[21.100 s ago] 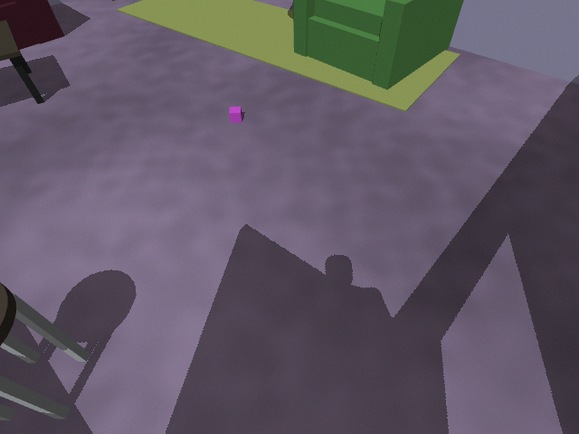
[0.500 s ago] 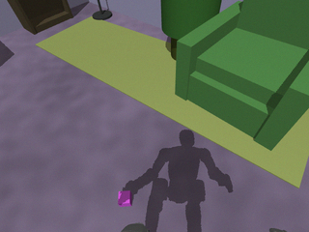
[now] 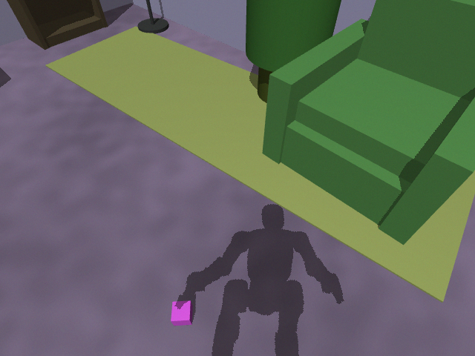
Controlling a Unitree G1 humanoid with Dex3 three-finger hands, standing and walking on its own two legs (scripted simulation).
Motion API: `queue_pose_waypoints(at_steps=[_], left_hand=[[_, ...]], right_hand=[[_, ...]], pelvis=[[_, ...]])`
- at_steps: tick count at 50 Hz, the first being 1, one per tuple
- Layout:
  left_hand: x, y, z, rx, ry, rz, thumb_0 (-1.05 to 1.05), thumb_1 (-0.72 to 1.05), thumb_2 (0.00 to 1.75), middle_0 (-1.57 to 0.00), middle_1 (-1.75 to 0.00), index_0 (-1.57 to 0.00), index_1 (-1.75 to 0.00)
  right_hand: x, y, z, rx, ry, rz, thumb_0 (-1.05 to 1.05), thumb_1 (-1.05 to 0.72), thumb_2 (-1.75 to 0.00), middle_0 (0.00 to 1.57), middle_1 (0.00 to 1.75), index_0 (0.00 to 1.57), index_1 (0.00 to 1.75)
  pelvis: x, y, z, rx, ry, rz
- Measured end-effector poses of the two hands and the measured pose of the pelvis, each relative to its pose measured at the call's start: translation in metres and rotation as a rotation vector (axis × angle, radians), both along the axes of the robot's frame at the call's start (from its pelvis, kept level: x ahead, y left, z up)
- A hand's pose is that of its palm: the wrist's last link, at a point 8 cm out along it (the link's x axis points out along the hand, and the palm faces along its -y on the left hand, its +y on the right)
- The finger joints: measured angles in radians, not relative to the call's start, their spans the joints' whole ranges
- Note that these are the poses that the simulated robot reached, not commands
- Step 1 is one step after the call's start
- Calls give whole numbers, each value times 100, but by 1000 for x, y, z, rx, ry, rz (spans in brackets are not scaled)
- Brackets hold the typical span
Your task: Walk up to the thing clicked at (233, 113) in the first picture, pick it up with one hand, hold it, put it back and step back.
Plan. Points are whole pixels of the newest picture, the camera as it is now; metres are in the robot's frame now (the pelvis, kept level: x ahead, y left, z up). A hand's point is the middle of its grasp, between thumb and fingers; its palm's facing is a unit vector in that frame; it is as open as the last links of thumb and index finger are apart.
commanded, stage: walk up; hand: left
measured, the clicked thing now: (182, 313) +0.38 +0.25 -0.74
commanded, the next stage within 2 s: none
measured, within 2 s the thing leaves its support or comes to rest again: neither
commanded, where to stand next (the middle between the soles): +0.00 -0.01 m, yaw +3 degrees
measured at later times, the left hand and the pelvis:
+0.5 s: hand out of the picture +0.09 +0.25 -0.16, palm faces +0.01 -0.95 -0.33, open 7.4 cm; pelvis +0.02 +0.00 +0.00, yaw +1 degrees
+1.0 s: hand out of the picture -0.04 +0.23 -0.15, palm faces +0.04 -0.90 -0.43, open 7.4 cm; pelvis -0.07 -0.04 -0.01, yaw +4 degrees
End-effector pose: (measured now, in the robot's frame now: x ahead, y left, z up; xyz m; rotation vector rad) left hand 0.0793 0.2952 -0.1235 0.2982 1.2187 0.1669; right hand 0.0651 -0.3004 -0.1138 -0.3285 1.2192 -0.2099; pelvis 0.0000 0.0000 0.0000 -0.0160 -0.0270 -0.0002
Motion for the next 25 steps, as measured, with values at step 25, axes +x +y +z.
queue_pose_waypoints(at_steps=[25], left_hand=[[2,-1,3,13,23,51,0,90,90,-20,-30,-20,-30]], right_hand=[[47,9,-1,26,-27,37,1,-91,-90,21,30,20,30]], pelvis=[[15,-4,3,4,-4,19]])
